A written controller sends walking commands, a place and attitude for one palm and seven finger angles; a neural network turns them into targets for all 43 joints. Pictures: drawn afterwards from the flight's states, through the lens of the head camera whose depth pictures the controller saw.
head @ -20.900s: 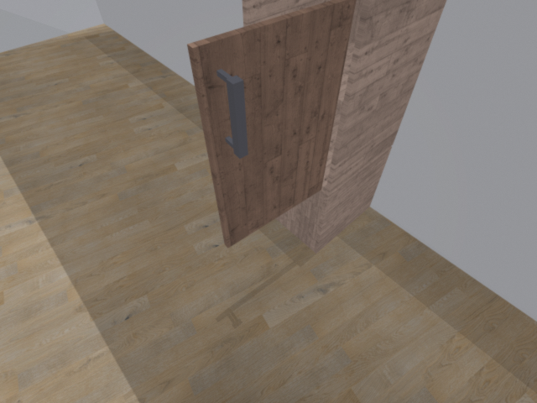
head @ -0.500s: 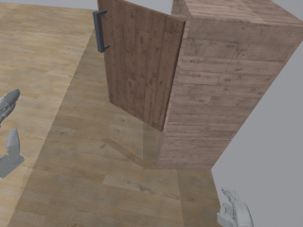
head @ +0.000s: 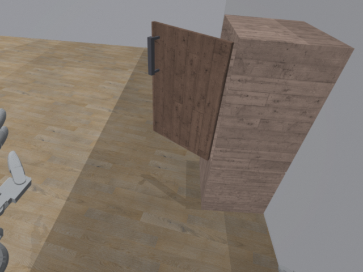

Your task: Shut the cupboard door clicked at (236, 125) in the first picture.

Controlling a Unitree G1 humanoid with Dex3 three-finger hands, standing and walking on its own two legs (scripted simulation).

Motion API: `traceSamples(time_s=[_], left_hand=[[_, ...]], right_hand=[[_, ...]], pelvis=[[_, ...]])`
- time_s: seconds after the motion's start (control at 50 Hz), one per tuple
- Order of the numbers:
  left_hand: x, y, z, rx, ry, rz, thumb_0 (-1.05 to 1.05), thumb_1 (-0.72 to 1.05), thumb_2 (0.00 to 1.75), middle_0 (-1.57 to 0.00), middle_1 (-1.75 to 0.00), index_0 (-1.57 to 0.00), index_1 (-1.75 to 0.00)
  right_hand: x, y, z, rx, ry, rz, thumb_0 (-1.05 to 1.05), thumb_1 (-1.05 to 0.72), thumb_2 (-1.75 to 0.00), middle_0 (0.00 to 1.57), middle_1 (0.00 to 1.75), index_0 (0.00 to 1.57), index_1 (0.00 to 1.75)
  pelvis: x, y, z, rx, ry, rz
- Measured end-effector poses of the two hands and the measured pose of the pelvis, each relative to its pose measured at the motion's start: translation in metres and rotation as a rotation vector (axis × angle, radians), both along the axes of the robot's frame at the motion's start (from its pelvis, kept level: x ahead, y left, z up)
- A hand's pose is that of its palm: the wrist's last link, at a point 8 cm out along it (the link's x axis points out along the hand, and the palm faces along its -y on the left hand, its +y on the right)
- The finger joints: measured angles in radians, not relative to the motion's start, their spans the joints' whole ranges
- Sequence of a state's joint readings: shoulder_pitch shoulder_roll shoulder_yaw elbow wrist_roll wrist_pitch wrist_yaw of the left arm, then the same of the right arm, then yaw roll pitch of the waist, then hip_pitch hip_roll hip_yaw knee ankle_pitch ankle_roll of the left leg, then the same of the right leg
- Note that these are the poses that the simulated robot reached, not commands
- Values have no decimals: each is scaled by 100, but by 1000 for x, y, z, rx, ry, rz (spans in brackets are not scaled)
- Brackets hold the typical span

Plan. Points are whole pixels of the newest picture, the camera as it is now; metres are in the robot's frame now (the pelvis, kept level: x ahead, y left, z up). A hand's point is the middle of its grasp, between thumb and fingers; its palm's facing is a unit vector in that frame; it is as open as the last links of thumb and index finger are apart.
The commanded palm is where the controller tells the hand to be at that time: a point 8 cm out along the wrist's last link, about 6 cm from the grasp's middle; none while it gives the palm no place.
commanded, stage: stop stepping back and stand still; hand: left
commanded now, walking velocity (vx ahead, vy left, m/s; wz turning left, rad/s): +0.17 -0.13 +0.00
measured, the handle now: (154, 55) +0.97 +0.20 +0.13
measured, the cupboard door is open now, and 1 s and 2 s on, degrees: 55 55 55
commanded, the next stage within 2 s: let the arm hang, fingers relaxed in 0.34 s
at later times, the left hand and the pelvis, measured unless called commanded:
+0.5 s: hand (39, 207) +0.18 +0.27 +0.13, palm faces +0.42 -0.79 -0.44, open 7.4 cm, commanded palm none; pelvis -0.02 +0.00 +0.00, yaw +3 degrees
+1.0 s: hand out of the picture -0.07 +0.23 -0.16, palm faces +0.09 -0.97 -0.21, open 7.2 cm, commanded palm none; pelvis -0.01 +0.04 +0.02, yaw +3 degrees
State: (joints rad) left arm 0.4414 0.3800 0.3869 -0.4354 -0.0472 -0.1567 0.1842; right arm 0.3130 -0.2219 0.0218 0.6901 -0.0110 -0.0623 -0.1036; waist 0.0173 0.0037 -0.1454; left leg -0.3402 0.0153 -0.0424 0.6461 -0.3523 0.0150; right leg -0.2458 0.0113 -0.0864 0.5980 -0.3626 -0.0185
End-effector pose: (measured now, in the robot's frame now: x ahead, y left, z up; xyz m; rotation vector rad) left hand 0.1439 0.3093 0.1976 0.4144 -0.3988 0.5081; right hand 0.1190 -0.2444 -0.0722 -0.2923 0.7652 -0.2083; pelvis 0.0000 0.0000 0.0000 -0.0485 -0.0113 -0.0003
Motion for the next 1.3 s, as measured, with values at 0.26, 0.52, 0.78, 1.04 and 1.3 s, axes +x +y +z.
traceSamples(time_s=[0.26,0.52,0.78,1.04,1.3], left_hand=[[-20,-34,3,130,163,-96,1,89,90,-21,-30,-21,-30],[2,-2,-78,-40,448,-7,0,89,90,-20,-30,-20,-30],[-137,-61,-329,-670,1513,40,-5,101,89,-21,-30,-21,-30],[-224,-31,-321,-687,1802,167,-1,93,90,-20,-30,-20,-30],[-191,-38,-322,-663,1742,109,0,91,90,-20,-30,-20,-30]], right_hand=[[-41,4,-1,96,11,-4,1,-90,-90,20,30,21,30],[-10,-21,-26,34,87,87,1,-91,-90,20,30,20,30],[-54,45,-42,106,405,74,0,-92,-90,20,30,20,30],[-113,50,-47,104,592,-31,0,-92,-90,20,30,20,30],[-139,79,-58,190,629,-68,1,-91,-90,20,30,20,30]], pelvis=[[-31,-17,9,46,-11,-12],[-22,6,-2,34,14,72],[-19,18,9,34,-12,78],[-14,42,19,35,-9,54],[-13,48,19,47,-19,37]])
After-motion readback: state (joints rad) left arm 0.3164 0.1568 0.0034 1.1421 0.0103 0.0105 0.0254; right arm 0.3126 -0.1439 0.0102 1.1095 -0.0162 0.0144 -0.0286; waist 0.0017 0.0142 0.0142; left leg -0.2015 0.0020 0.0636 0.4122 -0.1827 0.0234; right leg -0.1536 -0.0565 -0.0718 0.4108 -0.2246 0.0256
